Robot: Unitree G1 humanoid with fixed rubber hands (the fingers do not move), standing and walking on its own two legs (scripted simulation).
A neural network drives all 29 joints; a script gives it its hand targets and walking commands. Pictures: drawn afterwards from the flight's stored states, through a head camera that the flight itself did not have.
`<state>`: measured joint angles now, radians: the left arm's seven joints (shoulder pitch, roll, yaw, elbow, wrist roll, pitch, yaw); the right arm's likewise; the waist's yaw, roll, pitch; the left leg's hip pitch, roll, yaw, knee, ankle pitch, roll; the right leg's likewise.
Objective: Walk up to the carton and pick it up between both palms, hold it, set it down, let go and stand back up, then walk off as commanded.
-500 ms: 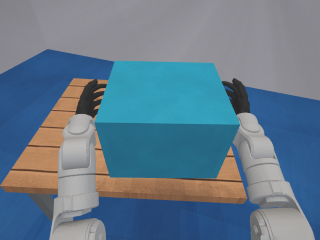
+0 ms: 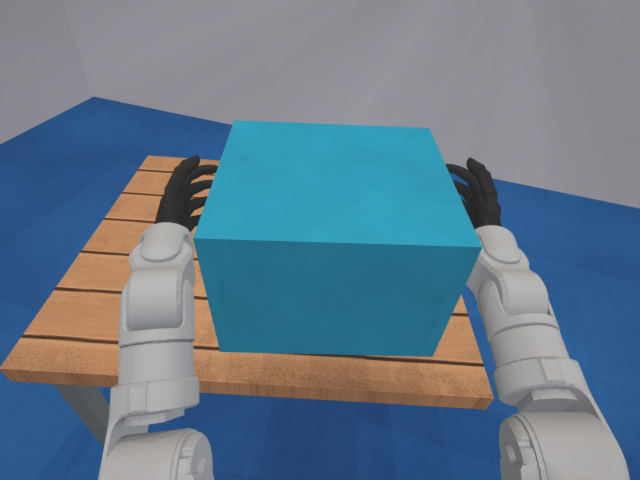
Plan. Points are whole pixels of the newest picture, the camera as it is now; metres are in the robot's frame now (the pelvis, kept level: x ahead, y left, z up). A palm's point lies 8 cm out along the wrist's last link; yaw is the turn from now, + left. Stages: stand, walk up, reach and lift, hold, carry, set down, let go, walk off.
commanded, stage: hold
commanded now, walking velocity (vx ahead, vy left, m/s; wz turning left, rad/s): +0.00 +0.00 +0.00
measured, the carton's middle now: (329, 234) +0.39 +0.00 +0.14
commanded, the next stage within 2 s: none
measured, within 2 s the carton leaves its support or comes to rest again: neither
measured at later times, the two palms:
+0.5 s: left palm (176, 225) +0.35 +0.18 +0.18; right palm (478, 229) +0.36 -0.18 +0.18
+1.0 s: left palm (182, 225) +0.35 +0.17 +0.18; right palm (483, 226) +0.36 -0.19 +0.18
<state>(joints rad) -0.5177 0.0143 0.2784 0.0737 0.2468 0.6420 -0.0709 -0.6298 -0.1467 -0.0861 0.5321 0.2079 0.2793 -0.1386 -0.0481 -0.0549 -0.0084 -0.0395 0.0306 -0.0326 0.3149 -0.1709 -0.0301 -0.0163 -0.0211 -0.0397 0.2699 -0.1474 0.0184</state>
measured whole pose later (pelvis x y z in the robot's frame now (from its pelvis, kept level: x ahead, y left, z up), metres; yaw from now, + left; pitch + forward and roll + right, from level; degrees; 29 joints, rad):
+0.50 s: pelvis +0.00 +0.00 +0.00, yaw +0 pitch -6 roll +0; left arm -0.49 0.01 0.29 0.03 0.23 0.63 -0.08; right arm -0.60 -0.14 -0.07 0.47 0.21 0.29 -0.15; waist -0.05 -0.04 0.00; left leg -0.03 0.03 -0.03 0.29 -0.16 -0.03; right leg -0.01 -0.02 -0.04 0.26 -0.14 0.02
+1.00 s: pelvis +0.00 +0.00 +0.00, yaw +0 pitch -6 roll -1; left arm -0.49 0.01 0.28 0.04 0.25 0.64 -0.07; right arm -0.62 -0.15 -0.07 0.51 0.21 0.28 -0.14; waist -0.06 -0.05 0.00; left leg -0.02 0.04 -0.03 0.31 -0.17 -0.04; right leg 0.00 -0.01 -0.04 0.26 -0.15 0.01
